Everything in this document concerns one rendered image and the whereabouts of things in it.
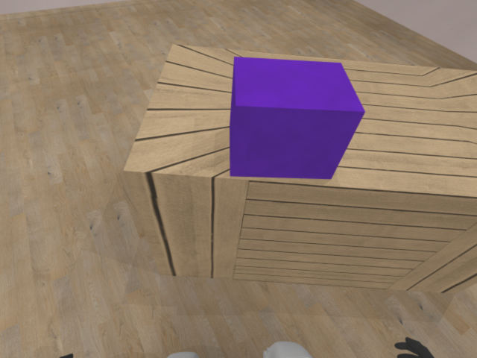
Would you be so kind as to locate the pedestal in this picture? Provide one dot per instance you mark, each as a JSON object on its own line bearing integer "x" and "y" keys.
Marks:
{"x": 400, "y": 211}

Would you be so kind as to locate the right robot hand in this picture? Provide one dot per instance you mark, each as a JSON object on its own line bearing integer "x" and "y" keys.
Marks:
{"x": 414, "y": 347}

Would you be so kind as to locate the right robot thigh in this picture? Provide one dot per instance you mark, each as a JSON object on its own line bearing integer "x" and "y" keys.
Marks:
{"x": 286, "y": 350}

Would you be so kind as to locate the carton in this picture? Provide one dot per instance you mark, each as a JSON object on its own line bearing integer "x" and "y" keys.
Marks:
{"x": 290, "y": 118}

